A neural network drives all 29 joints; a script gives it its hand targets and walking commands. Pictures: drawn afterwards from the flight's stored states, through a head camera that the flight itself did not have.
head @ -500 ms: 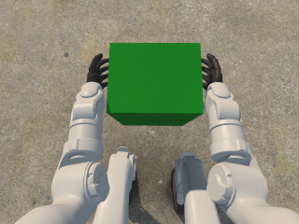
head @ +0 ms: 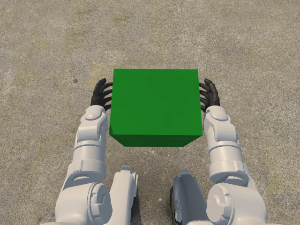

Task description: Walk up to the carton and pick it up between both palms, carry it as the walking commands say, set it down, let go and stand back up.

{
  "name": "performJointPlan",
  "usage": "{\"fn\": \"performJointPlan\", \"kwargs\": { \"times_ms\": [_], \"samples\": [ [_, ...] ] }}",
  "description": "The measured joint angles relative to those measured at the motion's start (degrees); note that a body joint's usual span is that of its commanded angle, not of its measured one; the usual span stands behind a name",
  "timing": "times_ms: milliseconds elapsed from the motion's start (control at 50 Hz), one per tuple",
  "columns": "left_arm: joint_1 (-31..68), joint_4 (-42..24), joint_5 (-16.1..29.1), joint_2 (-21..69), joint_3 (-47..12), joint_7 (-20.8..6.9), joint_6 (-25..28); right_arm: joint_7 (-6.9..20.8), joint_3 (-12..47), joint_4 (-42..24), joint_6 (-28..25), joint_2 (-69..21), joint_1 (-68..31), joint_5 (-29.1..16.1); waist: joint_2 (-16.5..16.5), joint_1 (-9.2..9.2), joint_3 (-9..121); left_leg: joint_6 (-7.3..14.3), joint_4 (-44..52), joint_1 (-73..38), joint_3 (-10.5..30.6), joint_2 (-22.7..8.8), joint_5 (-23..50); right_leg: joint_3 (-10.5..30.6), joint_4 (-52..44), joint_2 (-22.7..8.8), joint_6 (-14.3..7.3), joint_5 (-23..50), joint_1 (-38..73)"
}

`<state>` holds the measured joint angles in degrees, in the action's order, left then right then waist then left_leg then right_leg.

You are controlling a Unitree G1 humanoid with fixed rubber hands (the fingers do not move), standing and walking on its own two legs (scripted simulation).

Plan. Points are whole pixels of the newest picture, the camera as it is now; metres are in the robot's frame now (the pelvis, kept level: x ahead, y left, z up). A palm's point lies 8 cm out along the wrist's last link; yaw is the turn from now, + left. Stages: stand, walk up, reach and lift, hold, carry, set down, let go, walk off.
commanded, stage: reach and lift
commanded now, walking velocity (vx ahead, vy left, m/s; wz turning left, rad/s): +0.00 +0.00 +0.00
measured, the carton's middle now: (154, 114) +0.42 +0.02 -0.12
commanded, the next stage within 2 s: none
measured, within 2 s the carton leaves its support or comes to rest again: neither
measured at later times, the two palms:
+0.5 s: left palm (92, 104) +0.39 +0.17 +0.03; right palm (225, 105) +0.40 -0.14 +0.03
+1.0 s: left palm (81, 97) +0.37 +0.16 +0.10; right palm (244, 99) +0.38 -0.14 +0.10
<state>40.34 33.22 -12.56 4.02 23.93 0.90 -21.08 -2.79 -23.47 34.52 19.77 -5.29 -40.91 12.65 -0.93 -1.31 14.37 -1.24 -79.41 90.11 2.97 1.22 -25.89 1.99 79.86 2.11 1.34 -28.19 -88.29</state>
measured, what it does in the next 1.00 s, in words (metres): rises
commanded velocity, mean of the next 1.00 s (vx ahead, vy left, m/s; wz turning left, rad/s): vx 0.00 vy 0.00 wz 0.00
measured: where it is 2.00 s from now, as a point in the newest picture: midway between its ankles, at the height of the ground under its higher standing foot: (152, 212)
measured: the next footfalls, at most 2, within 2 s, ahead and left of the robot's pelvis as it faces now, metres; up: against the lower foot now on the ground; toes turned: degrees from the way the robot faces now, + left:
none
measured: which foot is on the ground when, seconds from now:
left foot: down 0.00-1.00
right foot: down 0.00-1.00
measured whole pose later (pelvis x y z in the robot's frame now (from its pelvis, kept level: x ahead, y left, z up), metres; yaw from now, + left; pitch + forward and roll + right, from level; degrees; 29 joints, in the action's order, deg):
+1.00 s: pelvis +0.03 -0.01 +0.13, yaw +1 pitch +19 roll +0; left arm 25.4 25.8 -17.6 8.9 23.2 -2.9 -23.1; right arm 0.3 -22.5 25.9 22.4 -10.9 -25.4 18.1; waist -0.9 -1.3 6.6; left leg -1.3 -43.1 46.6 2.8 0.6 -15.2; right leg 2.9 44.7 1.3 0.3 -17.7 -45.8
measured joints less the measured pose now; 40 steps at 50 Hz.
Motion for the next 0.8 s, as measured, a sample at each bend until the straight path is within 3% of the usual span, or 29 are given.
{"fn": "performJointPlan", "kwargs": {
  "times_ms": [800],
  "samples": [
    [-11.9,-5.4,-4.4,4.2,0.0,-3.0,-0.9,2.5,0.4,-6.3,1.3,-4.5,12.4,4.7,-0.1,0.23,-6.0,-0.1,28.9,-34.1,-0.2,-0.3,8.4,0.8,-27.7,-0.7,-0.9,8.2,33.2]
  ]
}}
